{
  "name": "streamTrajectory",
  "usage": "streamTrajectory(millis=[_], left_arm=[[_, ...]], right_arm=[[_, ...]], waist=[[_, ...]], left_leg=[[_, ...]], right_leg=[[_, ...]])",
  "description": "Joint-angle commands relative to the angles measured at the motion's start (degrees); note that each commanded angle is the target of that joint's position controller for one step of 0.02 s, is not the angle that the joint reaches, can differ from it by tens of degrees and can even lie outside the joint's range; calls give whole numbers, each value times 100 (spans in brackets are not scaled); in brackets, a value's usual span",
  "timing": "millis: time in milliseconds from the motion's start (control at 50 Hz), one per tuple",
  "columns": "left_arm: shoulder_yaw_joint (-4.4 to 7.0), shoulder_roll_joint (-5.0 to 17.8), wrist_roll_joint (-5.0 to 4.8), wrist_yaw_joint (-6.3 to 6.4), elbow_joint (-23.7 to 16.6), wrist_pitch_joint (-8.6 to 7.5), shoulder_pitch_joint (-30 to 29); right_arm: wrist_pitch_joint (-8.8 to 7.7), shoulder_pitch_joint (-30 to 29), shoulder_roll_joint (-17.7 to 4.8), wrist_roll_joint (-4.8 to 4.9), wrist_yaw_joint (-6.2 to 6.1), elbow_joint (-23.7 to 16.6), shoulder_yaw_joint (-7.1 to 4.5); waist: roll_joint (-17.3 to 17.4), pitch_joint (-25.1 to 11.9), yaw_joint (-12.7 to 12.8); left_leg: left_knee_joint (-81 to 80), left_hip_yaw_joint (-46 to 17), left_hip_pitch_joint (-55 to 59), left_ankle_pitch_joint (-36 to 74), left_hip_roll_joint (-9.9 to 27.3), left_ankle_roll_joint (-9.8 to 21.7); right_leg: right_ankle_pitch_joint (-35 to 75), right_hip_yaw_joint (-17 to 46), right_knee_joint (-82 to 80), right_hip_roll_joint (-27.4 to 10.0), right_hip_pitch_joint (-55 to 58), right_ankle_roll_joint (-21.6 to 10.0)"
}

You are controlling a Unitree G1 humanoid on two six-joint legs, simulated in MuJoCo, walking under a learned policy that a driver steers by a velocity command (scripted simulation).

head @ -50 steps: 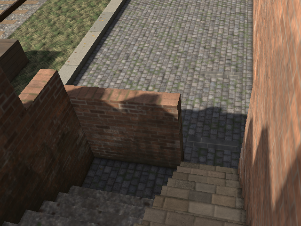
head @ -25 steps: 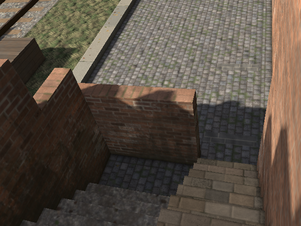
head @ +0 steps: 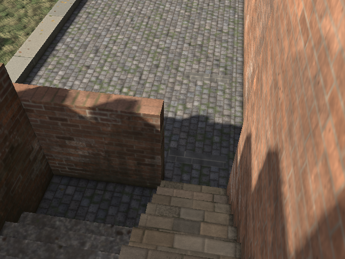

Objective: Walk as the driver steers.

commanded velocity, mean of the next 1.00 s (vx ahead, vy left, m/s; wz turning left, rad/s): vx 0.15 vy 0.00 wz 0.00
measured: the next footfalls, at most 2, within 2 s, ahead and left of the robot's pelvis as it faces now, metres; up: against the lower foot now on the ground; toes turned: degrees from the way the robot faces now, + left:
right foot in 0.08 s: +0.08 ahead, -0.10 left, -0.22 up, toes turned -6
left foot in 0.20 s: +0.02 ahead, +0.13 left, -0.08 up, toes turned -2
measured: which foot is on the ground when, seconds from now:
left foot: down 0.00-0.10, up 0.12-0.18, down 0.20-0.30, up 0.32-0.40, down 0.42-1.00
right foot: up 0.00-0.06, down 0.08-0.92, up 0.94-1.00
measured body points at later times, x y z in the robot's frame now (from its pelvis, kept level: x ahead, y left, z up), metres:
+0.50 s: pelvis +0.13 -0.01 -0.14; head +0.12 -0.01 +0.31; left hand +0.02 +0.19 -0.30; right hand +0.19 -0.23 -0.29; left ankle +0.12 +0.11 -0.84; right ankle +0.02 -0.09 -0.85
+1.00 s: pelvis +0.22 -0.03 -0.19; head +0.22 -0.03 +0.26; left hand +0.15 +0.25 -0.33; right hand +0.13 -0.28 -0.34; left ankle +0.11 +0.11 -0.86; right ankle +0.14 -0.13 -0.85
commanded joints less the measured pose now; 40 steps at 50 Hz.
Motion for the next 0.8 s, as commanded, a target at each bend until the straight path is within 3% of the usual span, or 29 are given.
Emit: streamTrajectory(millis=[20,60,80,100,120,140,160,180,200,220,240,280,300,320,340,360,380,400,420,440,460,480,500,540,580,620,660,720,800], left_arm=[[54,259,122,71,379,58,1372],[218,656,101,90,505,-13,2085],[249,706,-49,51,489,-70,2178],[393,1307,107,-28,774,-219,2774],[355,1278,38,-76,936,-299,2784],[277,1041,-115,-77,947,-379,2837],[154,709,-132,6,767,-425,2601],[-45,226,-146,104,781,-353,2507],[-149,84,-158,209,765,-320,2415],[-303,-146,-298,285,503,-387,1648],[-420,-246,-318,301,352,-430,1328],[-525,-234,-374,277,411,-518,1979],[-489,0,-319,288,759,-538,2549],[-470,39,-381,260,966,-554,3028],[-576,-302,-236,290,939,-522,3207],[-593,-229,-43,327,918,-427,2833],[-542,-46,-25,315,833,-335,2504],[-464,279,-170,311,727,-444,2123],[-512,18,-208,256,748,-437,1879],[-439,30,-276,223,768,-423,2053],[-385,-94,-274,226,876,-318,2474],[-381,-236,-226,249,905,-182,2396],[-367,-296,-184,262,845,-93,2368],[-366,-364,-35,225,1045,36,2650],[-396,-328,39,192,1127,-20,2559],[-424,-300,-33,203,1168,-111,2338],[-426,-240,-83,196,1130,-182,2198],[-242,117,-166,230,1146,-243,2327],[-86,187,-186,238,1075,-303,2435]], right_arm=[[-56,-381,-692,-211,-13,-247,-109],[41,-282,-731,-280,33,-107,-166],[159,147,-712,-394,-24,-63,-214],[131,271,-529,-209,74,-152,-242],[122,363,-442,-61,2,-242,-263],[167,192,-419,-174,-68,-242,-237],[60,-380,-776,-196,-109,-511,-336],[92,-597,-752,-190,-41,-601,-351],[186,-559,-516,-189,-18,-636,-299],[314,-406,-180,-287,44,-558,-197],[424,-568,-175,-347,82,-450,-174],[460,-903,-311,-426,73,-369,-180],[414,-842,-400,-500,34,-368,-236],[322,-1042,-510,-323,6,-528,-237],[281,-1418,-425,-269,32,-591,-204],[313,-1376,-155,-230,60,-648,-136],[350,-1375,-21,-163,93,-761,-80],[392,-732,-39,-332,50,-478,-83],[400,-90,51,-338,93,-292,-66],[324,91,-289,-258,115,-285,-122],[210,-51,-626,-194,127,-366,-222],[136,-285,-557,-231,144,-362,-223],[96,-691,-514,-246,161,-407,-229],[135,-1709,-353,-297,180,-769,-159],[254,-1859,-243,-265,123,-875,-145],[258,-1517,-287,-194,88,-847,-148],[234,-1546,-400,-102,133,-821,-159],[191,-1444,-478,-146,120,-793,-200],[161,-1231,-445,-275,92,-665,-237]], waist=[[1079,763,543],[1171,676,652],[831,1195,589],[-439,1044,601],[-1108,664,495],[-907,457,546],[-709,28,823],[-444,22,670],[-653,-165,497],[22,182,-38],[60,497,-72],[202,970,193],[-582,1022,351],[-602,1192,597],[199,1473,738],[-192,1204,566],[-481,925,528],[-799,252,324],[-838,43,-1],[-182,52,-5],[558,-106,88],[1107,79,133],[1317,264,357],[1150,153,676],[183,502,823],[-310,343,702],[-390,286,686],[-505,317,680],[-189,579,602]], left_leg=[[-266,-924,-1734,3507,765,985],[913,-577,-1851,4458,516,1070],[1443,-374,-1726,4236,159,1068],[2739,221,-2934,2194,-330,805],[3778,249,-3786,-689,-381,683],[4430,190,-4090,-1022,-145,652],[3492,-347,-4222,376,-132,561],[3030,-414,-3874,1146,-4,524],[2919,-446,-3702,1385,140,449],[1024,-958,-2512,3810,294,151],[691,-447,-2008,4328,110,53],[-574,9,-2057,4250,-36,131],[567,-86,-2555,2921,-82,168],[753,-151,-3099,2393,-77,136],[-926,-92,-2742,3238,-19,26],[-1304,-43,-1645,3128,-17,-7],[-2070,58,-841,2910,-51,20],[-1371,110,394,4262,-1,145],[-1880,-41,1324,5364,202,343],[-2390,-327,1839,7628,516,559],[-2617,-1098,1645,8584,1151,1190],[-3204,-1652,1127,8820,1489,1441],[-3575,-1690,635,8320,1481,1293],[-3659,-1032,-358,6274,1115,1014],[-3254,-259,-315,5263,512,626],[-3170,-173,83,5014,410,553],[-3022,-56,291,4298,359,560],[-2545,204,0,3633,224,734],[-1773,403,-479,3243,212,712]], right_leg=[[-19,110,-313,-133,1157,20],[-86,-119,-1079,-225,2086,88],[119,-358,-2888,-441,2193,164],[3969,-512,-1569,-789,3531,119],[6044,-101,-614,-1620,4180,-355],[5953,65,-245,-1789,3962,-719],[2973,-52,-154,-1489,3681,-909],[2436,6,-1,-1536,2934,-1058],[2123,246,237,-1696,2486,-1321],[114,283,-194,-1641,516,-1382],[-392,4,-369,-1282,-4,-1135],[-154,-508,-433,-685,583,-412],[978,-196,-204,-986,1290,-380],[1242,-243,-256,-1023,1644,-364],[785,-395,-302,-821,1425,-306],[1676,-340,-248,-998,987,-414],[1855,-337,-371,-1006,814,-458],[1737,-303,109,-1119,278,-498],[1497,-599,256,-895,-261,-348],[363,-779,551,-504,-531,-97],[-1866,-764,1188,-250,-247,104],[-4634,-488,1351,-109,-155,125],[-5157,-203,790,-252,145,125],[-3709,-379,-224,-380,1613,158],[-2181,-315,-1276,-559,1826,147],[-1465,-405,-1392,-626,1923,109],[-1651,-320,-1680,-711,1989,17],[-2042,-319,-1210,-596,2255,-250],[-2245,2,-518,-664,1759,-590]])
